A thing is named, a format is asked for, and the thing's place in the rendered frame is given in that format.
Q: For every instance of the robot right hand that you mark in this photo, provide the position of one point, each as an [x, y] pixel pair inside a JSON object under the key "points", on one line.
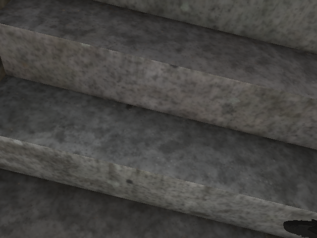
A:
{"points": [[304, 228]]}

